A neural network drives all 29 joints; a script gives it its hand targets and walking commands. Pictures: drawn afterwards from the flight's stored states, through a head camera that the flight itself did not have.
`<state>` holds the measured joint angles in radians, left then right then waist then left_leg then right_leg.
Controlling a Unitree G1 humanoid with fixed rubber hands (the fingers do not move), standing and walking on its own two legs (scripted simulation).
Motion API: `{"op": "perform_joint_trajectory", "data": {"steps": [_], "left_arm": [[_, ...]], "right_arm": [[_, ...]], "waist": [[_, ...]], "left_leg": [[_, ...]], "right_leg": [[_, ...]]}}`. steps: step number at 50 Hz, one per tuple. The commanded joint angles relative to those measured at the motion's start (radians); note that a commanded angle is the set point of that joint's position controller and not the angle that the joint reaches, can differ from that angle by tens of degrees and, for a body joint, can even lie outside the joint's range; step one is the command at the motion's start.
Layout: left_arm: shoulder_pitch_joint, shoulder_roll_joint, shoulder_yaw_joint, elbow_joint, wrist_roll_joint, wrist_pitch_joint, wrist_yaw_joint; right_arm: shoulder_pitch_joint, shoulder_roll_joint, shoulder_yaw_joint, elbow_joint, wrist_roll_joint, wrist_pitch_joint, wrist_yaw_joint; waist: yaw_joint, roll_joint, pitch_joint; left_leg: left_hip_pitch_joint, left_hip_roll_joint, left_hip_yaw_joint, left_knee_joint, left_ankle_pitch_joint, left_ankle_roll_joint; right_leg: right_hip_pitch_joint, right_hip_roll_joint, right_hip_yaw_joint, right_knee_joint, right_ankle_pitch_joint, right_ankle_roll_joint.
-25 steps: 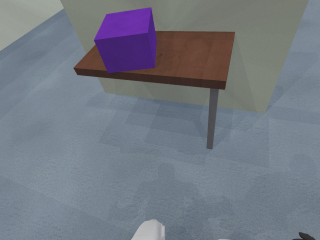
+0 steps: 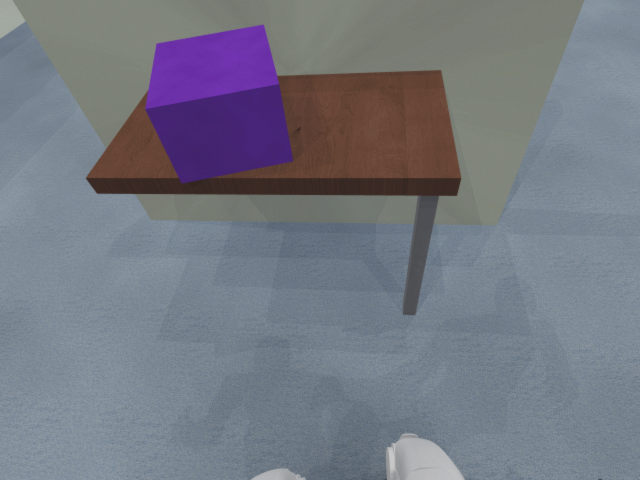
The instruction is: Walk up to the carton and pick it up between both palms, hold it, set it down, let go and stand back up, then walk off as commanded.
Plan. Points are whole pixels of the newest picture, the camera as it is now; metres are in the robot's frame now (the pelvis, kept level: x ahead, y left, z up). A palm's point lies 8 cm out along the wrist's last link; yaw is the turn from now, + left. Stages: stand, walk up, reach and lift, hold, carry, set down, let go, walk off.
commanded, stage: walk up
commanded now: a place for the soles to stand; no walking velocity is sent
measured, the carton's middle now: (223, 101) +0.88 +0.21 +0.01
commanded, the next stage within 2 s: none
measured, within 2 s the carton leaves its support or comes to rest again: neither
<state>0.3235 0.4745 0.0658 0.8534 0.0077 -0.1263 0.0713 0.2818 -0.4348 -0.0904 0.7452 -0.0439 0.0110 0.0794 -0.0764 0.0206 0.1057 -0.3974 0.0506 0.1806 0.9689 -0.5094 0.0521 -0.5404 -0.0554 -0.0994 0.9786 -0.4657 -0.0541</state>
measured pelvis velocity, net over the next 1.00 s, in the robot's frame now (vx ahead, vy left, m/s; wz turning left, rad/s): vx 0.08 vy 0.14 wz -0.22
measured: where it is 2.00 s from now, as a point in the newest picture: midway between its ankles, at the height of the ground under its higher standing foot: outside the picture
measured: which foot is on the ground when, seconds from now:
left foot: down 0.00-0.04, up 0.06-0.32, down 0.34-1.00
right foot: down 0.00-0.36, up 0.38-0.52, down 0.54-1.00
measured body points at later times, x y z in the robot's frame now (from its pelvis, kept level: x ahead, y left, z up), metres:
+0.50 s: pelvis +0.08 +0.15 -0.02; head +0.09 +0.14 +0.43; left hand +0.20 +0.49 -0.11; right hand +0.15 -0.19 -0.12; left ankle +0.14 +0.26 -0.68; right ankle +0.10 -0.01 -0.67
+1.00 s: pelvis +0.08 +0.14 +0.00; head +0.10 +0.15 +0.45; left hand +0.26 +0.43 -0.11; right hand +0.11 -0.22 -0.08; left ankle +0.14 +0.26 -0.68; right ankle +0.10 +0.01 -0.68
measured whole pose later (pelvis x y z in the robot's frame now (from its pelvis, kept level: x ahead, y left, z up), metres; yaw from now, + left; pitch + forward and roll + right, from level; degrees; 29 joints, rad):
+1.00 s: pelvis +0.08 +0.14 +0.00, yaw -13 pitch -2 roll +1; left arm 0.15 0.42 0.07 0.92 0.03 0.00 0.00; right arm 0.14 -0.41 -0.06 0.93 0.00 -0.06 -0.04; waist -0.02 -0.07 0.08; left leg -0.44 0.13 0.15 0.95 -0.46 -0.02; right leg -0.49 -0.01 0.04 0.98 -0.45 -0.01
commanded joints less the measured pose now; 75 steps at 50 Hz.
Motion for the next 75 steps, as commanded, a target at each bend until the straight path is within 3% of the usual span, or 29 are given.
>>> {"op": "perform_joint_trajectory", "data": {"steps": [1, 2, 3, 4, 7, 14, 17, 18, 19, 20, 24, 27, 29, 32, 35, 39, 42, 44, 48, 50, 51, 56, 58, 60, 64, 68, 70, 72, 75], "left_arm": [[0.414, 0.277, 0.11, 0.066, 0.02, -0.02, 0.047], [0.365, 0.372, 0.132, -0.005, 0.017, -0.022, 0.055], [0.28, 0.392, 0.136, -0.037, -0.002, -0.011, 0.058], [0.212, 0.375, 0.128, -0.064, -0.004, -0.015, 0.056], [0.159, 0.308, 0.105, -0.09, -0.007, -0.019, 0.062], [-0.098, 0.274, 0.068, -0.13, 0.028, 0.001, 0.018], [-0.028, 0.21, 0.054, -0.119, 0.031, 0.036, -0.005], [-0.04, 0.152, 0.041, -0.102, 0.026, 0.043, 0.003], [-0.019, 0.154, 0.024, -0.12, 0.013, 0.046, 0.011], [-0.035, 0.239, 0.051, -0.085, 0.022, 0.044, 0.013], [0.0, 0.198, 0.07, 0.008, 0.009, 0.051, -0.021], [0.038, 0.178, 0.071, 0.008, 0.01, 0.052, -0.031], [-0.026, 0.171, 0.064, -0.003, 0.019, 0.049, -0.038], [-0.11, 0.171, 0.077, -0.023, 0.01, 0.079, -0.052], [-0.118, 0.149, 0.066, -0.033, -0.005, 0.093, -0.061], [-0.096, 0.178, 0.077, -0.015, 0.021, 0.09, -0.065], [-0.069, 0.214, 0.101, -0.003, 0.014, 0.088, -0.054], [-0.134, 0.229, 0.086, -0.014, 0.008, 0.089, -0.054], [-0.276, 0.196, 0.07, -0.037, 0.026, 0.108, -0.059], [-0.246, 0.116, 0.044, -0.022, 0.024, 0.117, -0.068], [-0.232, 0.164, 0.059, -0.027, 0.044, 0.117, -0.075], [-0.116, 0.144, 0.075, 0.067, 0.018, 0.089, -0.087], [-0.146, 0.202, 0.083, 0.062, 0.026, 0.098, -0.078], [-0.215, 0.238, 0.084, 0.025, 0.03, 0.104, -0.08], [-0.338, 0.154, 0.057, -0.007, 0.03, 0.118, -0.083], [-0.197, 0.112, 0.06, 0.022, 0.029, 0.126, -0.093], [-0.155, 0.164, 0.077, 0.053, 0.032, 0.107, -0.09], [-0.155, 0.205, 0.081, 0.04, 0.031, 0.094, -0.089], [-0.24, 0.193, 0.065, 0.005, 0.017, 0.102, -0.077]], "right_arm": [[-0.197, -0.134, -0.02, -0.179, -0.012, -0.005, -0.02], [-0.123, -0.117, -0.012, -0.199, -0.006, 0.005, -0.02], [-0.119, -0.276, -0.057, -0.173, -0.014, 0.025, -0.024], [-0.133, -0.307, -0.071, -0.152, -0.006, 0.025, -0.028], [-0.075, -0.238, -0.064, -0.109, -0.012, 0.03, -0.024], [0.03, -0.191, -0.079, -0.009, 0.037, 0.015, -0.033], [0.113, -0.217, -0.084, 0.019, 0.028, -0.012, -0.051], [0.14, -0.256, -0.087, 0.035, 0.013, -0.018, -0.065], [0.02, -0.343, -0.084, -0.007, 0.016, -0.031, -0.077], [-0.142, -0.413, -0.103, -0.026, 0.036, -0.025, -0.079], [-0.168, -0.296, -0.059, -0.001, 0.023, -0.063, -0.088], [-0.205, -0.319, -0.059, 0.051, 0.029, -0.074, -0.089], [-0.167, -0.273, -0.03, 0.053, 0.037, -0.081, -0.102], [-0.101, -0.283, -0.038, 0.093, 0.042, -0.095, -0.124], [-0.07, -0.345, -0.063, 0.106, 0.039, -0.097, -0.131], [-0.141, -0.255, -0.033, 0.091, 0.044, -0.089, -0.136], [-0.147, -0.187, -0.013, 0.097, 0.052, -0.079, -0.134], [-0.152, -0.18, -0.017, 0.103, 0.054, -0.079, -0.136], [-0.001, -0.208, -0.029, 0.17, 0.038, -0.079, -0.126], [-0.024, -0.311, -0.056, 0.19, 0.019, -0.092, -0.126], [-0.12, -0.362, -0.068, 0.168, 0.032, -0.093, -0.126], [-0.184, -0.258, -0.018, 0.161, 0.025, -0.09, -0.124], [-0.184, -0.203, 0.002, 0.167, 0.042, -0.066, -0.125], [-0.17, -0.235, -0.023, 0.182, 0.041, -0.06, -0.12], [0.034, -0.197, -0.014, 0.254, 0.035, -0.08, -0.124], [-0.16, -0.294, -0.028, 0.206, 0.011, -0.086, -0.124], [-0.158, -0.232, -0.003, 0.2, 0.024, -0.089, -0.121], [-0.132, -0.17, 0.005, 0.187, 0.032, -0.076, -0.129], [-0.031, -0.195, -0.007, 0.246, 0.034, -0.089, -0.134]], "waist": [[0.226, -0.209, -0.128], [0.212, -0.355, -0.15], [0.188, -0.128, -0.141], [0.147, -0.085, -0.078], [0.086, -0.07, -0.039], [0.008, -0.257, -0.098], [-0.019, -0.045, -0.173], [-0.05, 0.164, -0.165], [0.006, 0.236, -0.171], [0.04, 0.157, -0.121], [0.086, 0.159, -0.002], [0.118, 0.246, -0.081], [0.102, 0.116, -0.088], [0.069, 0.046, -0.13], [0.059, 0.229, -0.204], [0.081, 0.101, -0.188], [0.11, -0.09, -0.221], [0.07, -0.103, -0.175], [-0.013, -0.092, -0.116], [0.009, 0.294, -0.116], [0.022, 0.214, -0.117], [0.098, 0.004, -0.104], [0.09, -0.243, -0.148], [0.078, -0.174, -0.025], [-0.006, -0.196, -0.13], [0.106, 0.103, -0.056], [0.138, -0.058, -0.09], [0.113, -0.203, -0.103], [0.05, -0.101, -0.112]], "left_leg": [[-0.437, 0.093, -0.115, 0.143, 0.063, 0.042], [-0.57, -0.015, -0.159, 0.338, -0.074, -0.021], [-0.573, 0.023, -0.263, 0.414, -0.097, -0.025], [-0.556, 0.079, -0.311, 0.403, -0.095, -0.027], [-0.464, 0.11, -0.297, 0.378, -0.011, -0.033], [0.08, 0.06, -0.125, 0.073, 0.162, -0.036], [0.272, -0.013, -0.094, -0.209, 0.06, -0.036], [0.226, 0.096, -0.285, -0.359, -0.118, -0.001], [0.109, 0.41, -0.81, -0.573, -0.215, 0.158], [-0.055, 0.503, -0.915, -0.646, -0.47, 0.273], [-0.17, 0.306, -0.529, -0.487, -0.115, 0.138], [-0.039, 0.327, -0.504, -0.391, 0.115, 0.151], [-0.047, 0.305, -0.422, -0.271, 0.348, 0.128], [0.036, 0.259, -0.356, -0.324, 0.258, 0.087], [0.208, 0.299, -0.381, -0.288, 0.432, 0.131], [0.046, 0.257, -0.253, -0.212, 0.312, 0.078], [-0.1, 0.06, -0.074, 0.004, 0.202, -0.029], [-0.046, 0.041, -0.094, -0.022, 0.04, -0.032], [0.122, 0.074, -0.152, -0.255, -0.022, 0.013], [0.196, 0.37, -0.476, -0.558, -0.226, 0.122], [0.164, 0.51, -0.645, -0.62, -0.197, 0.22], [-0.079, 0.188, -0.153, -0.258, 0.271, 0.035], [-0.111, 0.03, -0.081, -0.096, -0.094, -0.009], [-0.029, 0.032, -0.129, -0.026, -0.109, -0.018], [0.073, 0.037, -0.104, -0.28, 0.129, 0.018], [0.0, 0.301, -0.48, -0.555, -0.209, 0.148], [-0.117, 0.18, -0.279, -0.349, 0.083, 0.068], [-0.193, -0.011, -0.137, -0.082, -0.017, -0.006], [-0.04, 0.007, -0.125, -0.229, 0.091, -0.002]], "right_leg": [[0.569, -0.087, 0.261, -0.417, -0.002, -0.053], [0.577, -0.352, 0.885, -0.649, -0.158, -0.149], [0.546, -0.464, 1.051, -0.643, -0.246, -0.245], [0.447, -0.476, 1.037, -0.634, -0.217, -0.305], [0.337, -0.342, 0.636, -0.477, 0.298, -0.212], [-0.178, -0.126, 0.302, -0.356, 0.08, -0.152], [-0.234, -0.012, 0.171, -0.009, -0.036, -0.076], [-0.273, 0.078, 0.092, 0.209, -0.129, -0.023], [-0.328, 0.079, 0.154, 0.287, -0.153, 0.019], [-0.214, -0.02, 0.178, 0.257, -0.126, 0.039], [-0.069, -0.011, 0.116, 0.139, -0.067, 0.024], [-0.033, -0.004, 0.129, 0.028, -0.051, 0.003], [0.016, 0.005, 0.148, -0.076, 0.161, -0.019], [0.0, 0.018, 0.121, 0.009, 0.359, -0.019], [-0.051, 0.016, 0.091, -0.027, 0.253, 0.012], [0.112, 0.021, 0.113, -0.14, 0.306, -0.017], [0.277, -0.084, 0.42, -0.266, 0.521, -0.146], [0.138, -0.158, 0.556, -0.373, 0.407, -0.2], [-0.108, -0.018, 0.351, -0.301, 0.045, -0.093], [-0.204, 0.056, 0.108, 0.009, -0.051, -0.01], [-0.208, -0.003, 0.123, 0.081, -0.116, 0.02], [0.234, 0.007, 0.164, -0.315, 0.302, -0.016], [0.152, -0.152, 0.546, -0.544, -0.121, -0.13], [-0.035, -0.217, 0.634, -0.651, -0.37, -0.202], [0.033, -0.078, 0.313, -0.444, -0.122, -0.084], [0.033, 0.026, 0.087, -0.158, -0.054, 0.02], [0.252, -0.025, 0.197, -0.365, 0.073, -0.005], [0.276, -0.222, 0.54, -0.544, 0.043, -0.135], [0.188, -0.198, 0.438, -0.5, 0.135, -0.138]]}}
